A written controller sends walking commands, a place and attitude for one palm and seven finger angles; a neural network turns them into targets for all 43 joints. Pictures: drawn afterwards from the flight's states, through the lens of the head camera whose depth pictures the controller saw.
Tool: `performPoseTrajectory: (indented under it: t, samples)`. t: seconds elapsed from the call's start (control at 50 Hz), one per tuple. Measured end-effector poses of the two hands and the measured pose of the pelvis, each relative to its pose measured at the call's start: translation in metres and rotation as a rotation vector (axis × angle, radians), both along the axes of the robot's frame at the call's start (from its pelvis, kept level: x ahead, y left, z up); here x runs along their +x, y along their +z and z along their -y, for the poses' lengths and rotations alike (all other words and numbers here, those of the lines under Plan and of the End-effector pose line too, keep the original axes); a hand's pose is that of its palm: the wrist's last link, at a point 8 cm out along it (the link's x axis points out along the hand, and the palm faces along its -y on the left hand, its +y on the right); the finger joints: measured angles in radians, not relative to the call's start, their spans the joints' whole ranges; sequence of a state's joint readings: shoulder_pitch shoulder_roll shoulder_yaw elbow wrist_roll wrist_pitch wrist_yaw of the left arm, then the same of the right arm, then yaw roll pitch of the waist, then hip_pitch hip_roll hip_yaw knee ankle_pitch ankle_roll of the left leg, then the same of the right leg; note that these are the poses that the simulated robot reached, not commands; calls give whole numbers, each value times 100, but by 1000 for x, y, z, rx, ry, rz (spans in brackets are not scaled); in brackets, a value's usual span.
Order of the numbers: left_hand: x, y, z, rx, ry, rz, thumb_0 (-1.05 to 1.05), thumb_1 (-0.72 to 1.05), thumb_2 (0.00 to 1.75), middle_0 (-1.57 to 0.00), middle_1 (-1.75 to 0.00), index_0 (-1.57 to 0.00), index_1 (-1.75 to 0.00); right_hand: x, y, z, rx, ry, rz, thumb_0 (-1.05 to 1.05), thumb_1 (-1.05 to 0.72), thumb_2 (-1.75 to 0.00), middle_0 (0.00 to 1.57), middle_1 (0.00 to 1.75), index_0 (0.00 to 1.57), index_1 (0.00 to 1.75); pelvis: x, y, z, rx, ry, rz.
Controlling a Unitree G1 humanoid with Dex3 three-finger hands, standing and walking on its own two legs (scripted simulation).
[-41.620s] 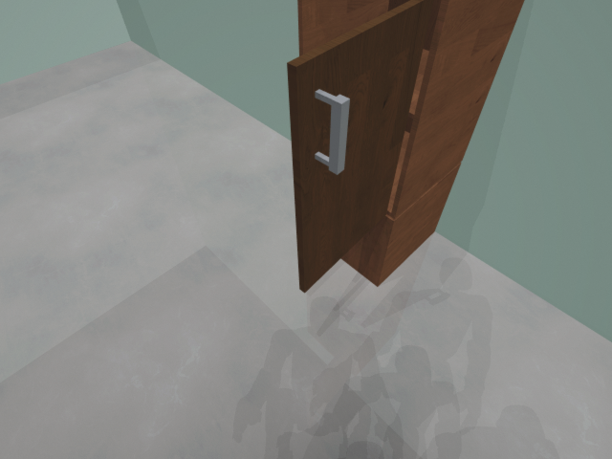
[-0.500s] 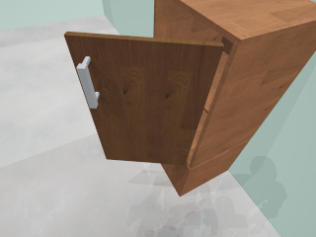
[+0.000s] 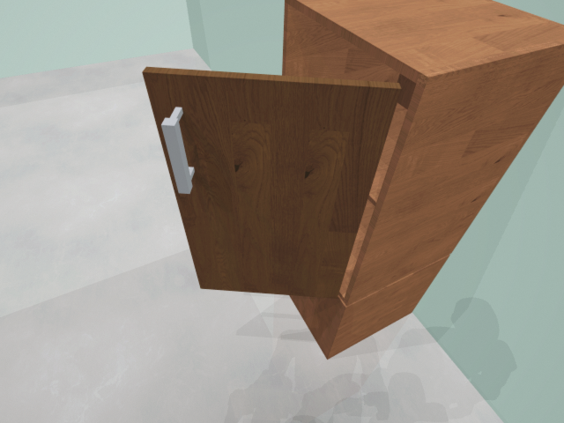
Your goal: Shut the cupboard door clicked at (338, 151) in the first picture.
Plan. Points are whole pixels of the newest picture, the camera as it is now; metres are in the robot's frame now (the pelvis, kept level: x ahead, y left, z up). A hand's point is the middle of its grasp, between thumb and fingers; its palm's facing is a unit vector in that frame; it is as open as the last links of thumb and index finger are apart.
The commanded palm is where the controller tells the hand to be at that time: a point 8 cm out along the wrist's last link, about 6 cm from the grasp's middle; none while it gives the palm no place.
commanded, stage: look again from close up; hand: left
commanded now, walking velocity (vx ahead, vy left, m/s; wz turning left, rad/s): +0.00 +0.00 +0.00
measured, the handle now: (181, 151) +0.48 +0.20 +0.14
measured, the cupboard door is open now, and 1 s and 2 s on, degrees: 59 59 59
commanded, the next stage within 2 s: shuffle to correct the standing spot in 0.22 s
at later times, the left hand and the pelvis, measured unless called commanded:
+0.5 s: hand out of the picture -0.03 +0.19 -0.17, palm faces +0.01 -0.98 -0.19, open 7.4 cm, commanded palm none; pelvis -0.02 +0.02 +0.01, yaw -1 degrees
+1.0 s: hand out of the picture +0.04 +0.18 -0.17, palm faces +0.02 -0.98 -0.20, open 7.3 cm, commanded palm none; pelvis +0.03 +0.01 +0.01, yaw -1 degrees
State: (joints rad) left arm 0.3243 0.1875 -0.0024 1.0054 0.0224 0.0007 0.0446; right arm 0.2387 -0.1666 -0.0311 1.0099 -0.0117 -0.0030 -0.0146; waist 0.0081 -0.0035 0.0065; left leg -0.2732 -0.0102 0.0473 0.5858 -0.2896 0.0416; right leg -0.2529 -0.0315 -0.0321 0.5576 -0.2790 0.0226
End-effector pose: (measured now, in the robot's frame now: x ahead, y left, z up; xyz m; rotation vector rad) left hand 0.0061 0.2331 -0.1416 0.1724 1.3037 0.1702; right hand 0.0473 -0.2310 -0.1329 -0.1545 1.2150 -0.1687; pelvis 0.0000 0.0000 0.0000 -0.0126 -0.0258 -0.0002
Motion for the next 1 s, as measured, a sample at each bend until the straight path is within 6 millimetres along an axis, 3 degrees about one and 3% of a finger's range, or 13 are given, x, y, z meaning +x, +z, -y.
performPoseTrajectory:
  t: [0.18,0.38,0.52,0.64,0.74,0.86,1.0]
  samples:
    - [0,0,0,-25,-17,33,1,91,90,-20,-30,-20,-29,2,6,-10,1,12,34,0,-92,-89,20,30,20,30,-13,2,-8,1,-9,9]
    - [-20,0,-7,-28,-19,-14,1,91,90,-20,-30,-20,-30,-32,4,-13,0,-8,-44,0,-92,-89,20,30,20,30,-22,4,-14,3,-10,8]
    - [-39,4,-10,-32,2,-75,1,91,90,-20,-30,-20,-29,-56,3,-15,9,-31,-133,0,-91,-89,20,30,20,30,-16,8,-15,-4,-12,-4]
    - [-48,-1,-8,-52,26,-137,1,91,90,-20,-30,-20,-29,-63,-1,-16,1,-56,-168,0,-91,-89,20,30,20,30,-4,4,-17,-7,-16,-5]
    - [-36,-6,-4,-64,29,-152,1,91,90,-20,-30,-20,-29,-56,-5,-22,10,-67,-180,0,-91,-89,20,30,20,30,13,0,-18,2,-22,2]
    - [-1,-3,5,-64,23,-119,1,91,90,-20,-30,-19,-29,-32,-5,-32,34,-60,-180,0,-91,-89,20,30,20,30,32,4,-16,8,-21,-12]
    - [32,0,1,-25,4,-73,2,93,90,-20,-30,-20,-30,-13,-4,-21,4,-74,-163,2,-94,-89,21,30,20,30,31,6,-14,9,-19,-16]
